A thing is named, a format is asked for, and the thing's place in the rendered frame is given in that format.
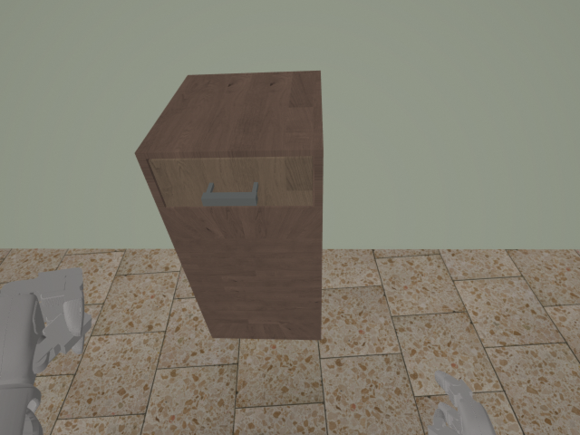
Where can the drawer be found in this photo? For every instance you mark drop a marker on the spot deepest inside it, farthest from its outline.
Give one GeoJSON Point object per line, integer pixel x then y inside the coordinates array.
{"type": "Point", "coordinates": [282, 181]}

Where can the robot left hand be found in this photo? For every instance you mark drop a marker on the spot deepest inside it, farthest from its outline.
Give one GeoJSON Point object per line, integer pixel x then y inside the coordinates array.
{"type": "Point", "coordinates": [22, 320]}

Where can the cabinet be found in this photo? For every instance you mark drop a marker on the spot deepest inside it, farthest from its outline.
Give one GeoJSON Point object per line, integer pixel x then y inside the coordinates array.
{"type": "Point", "coordinates": [256, 271]}

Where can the left robot forearm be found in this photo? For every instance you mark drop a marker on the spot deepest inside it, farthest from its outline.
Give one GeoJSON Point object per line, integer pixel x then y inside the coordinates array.
{"type": "Point", "coordinates": [18, 403]}

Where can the robot right hand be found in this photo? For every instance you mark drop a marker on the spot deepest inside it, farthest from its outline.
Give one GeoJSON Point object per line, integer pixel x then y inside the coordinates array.
{"type": "Point", "coordinates": [471, 417]}

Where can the handle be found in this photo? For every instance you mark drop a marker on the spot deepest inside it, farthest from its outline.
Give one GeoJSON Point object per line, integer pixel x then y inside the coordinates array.
{"type": "Point", "coordinates": [210, 198]}

